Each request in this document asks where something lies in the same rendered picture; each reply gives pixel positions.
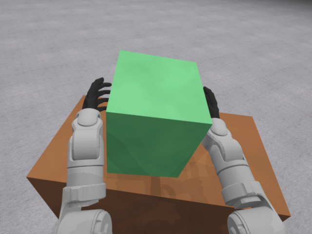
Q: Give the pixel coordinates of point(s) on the right robot upper arm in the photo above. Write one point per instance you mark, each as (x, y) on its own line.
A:
(260, 220)

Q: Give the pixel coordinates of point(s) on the carton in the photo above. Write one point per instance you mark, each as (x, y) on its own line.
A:
(156, 116)

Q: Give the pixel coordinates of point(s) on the left robot upper arm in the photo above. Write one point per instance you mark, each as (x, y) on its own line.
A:
(86, 222)

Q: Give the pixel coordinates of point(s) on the pedestal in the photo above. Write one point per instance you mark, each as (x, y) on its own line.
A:
(142, 204)

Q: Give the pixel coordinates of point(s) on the left robot forearm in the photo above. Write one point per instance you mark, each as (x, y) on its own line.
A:
(85, 160)

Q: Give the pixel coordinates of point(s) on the right robot forearm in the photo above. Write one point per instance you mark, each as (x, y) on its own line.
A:
(239, 186)

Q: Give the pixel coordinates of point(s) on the right robot hand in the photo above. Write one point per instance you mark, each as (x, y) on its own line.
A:
(212, 103)

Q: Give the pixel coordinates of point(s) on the left robot hand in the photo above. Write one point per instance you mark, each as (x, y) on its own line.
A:
(91, 99)

